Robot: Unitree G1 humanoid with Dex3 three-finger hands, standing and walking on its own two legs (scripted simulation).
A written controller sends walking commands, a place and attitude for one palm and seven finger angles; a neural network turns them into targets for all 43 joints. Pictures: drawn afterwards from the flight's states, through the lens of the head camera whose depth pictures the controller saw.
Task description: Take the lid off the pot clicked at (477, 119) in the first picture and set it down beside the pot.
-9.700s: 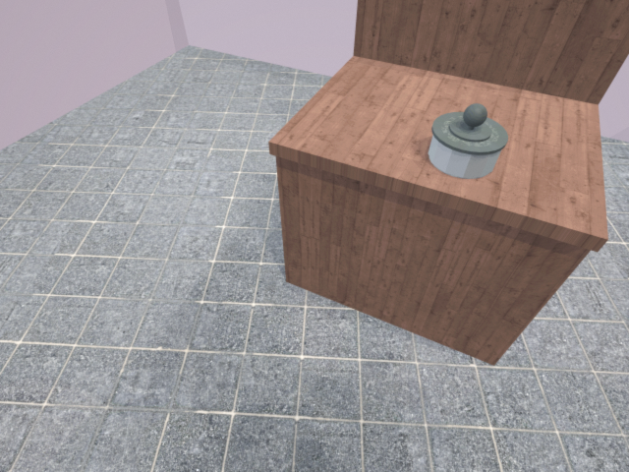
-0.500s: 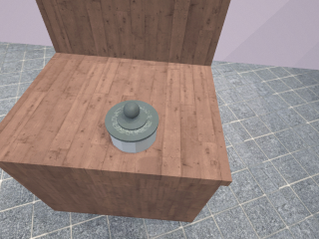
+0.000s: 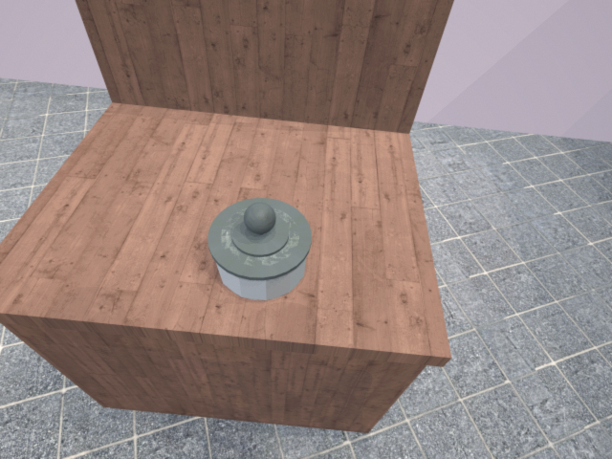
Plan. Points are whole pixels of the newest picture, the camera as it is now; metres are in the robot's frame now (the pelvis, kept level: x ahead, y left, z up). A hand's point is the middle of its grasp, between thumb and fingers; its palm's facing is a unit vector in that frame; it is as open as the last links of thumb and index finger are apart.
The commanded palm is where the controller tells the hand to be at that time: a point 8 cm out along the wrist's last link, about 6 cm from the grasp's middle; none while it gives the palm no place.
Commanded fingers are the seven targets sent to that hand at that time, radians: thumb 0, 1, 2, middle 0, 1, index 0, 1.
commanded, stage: look again from close up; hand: left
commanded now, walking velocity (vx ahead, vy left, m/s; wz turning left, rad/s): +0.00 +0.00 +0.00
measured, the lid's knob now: (259, 218) +0.46 +0.11 +0.02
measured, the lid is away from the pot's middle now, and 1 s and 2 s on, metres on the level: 0.00 0.00 0.00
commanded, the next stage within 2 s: lift the closed hand beside the body in 0.04 s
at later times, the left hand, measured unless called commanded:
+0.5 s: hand out of the picture +0.12 +0.18 -0.07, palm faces +0.17 -0.97 -0.19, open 5.0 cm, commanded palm +0.08 +0.24 -0.05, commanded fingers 0.00 0.90 0.90 -1.04 -1.21 -1.04 -1.21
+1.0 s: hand out of the picture +0.12 +0.22 -0.04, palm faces +0.28 -0.90 -0.33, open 3.1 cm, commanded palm +0.07 +0.26 +0.00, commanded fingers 0.00 0.90 0.90 -1.30 -1.50 -1.30 -1.50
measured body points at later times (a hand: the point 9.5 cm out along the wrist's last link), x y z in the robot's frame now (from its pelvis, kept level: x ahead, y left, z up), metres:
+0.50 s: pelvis -0.02 +0.00 +0.00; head -0.03 +0.00 +0.45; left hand +0.10 +0.23 -0.06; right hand +0.18 -0.23 -0.07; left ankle +0.03 +0.10 -0.74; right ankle -0.04 -0.11 -0.74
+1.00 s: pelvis +0.00 -0.02 +0.00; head +0.00 -0.03 +0.45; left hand +0.10 +0.26 -0.01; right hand +0.22 -0.23 -0.05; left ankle +0.03 +0.10 -0.74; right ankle -0.04 -0.11 -0.74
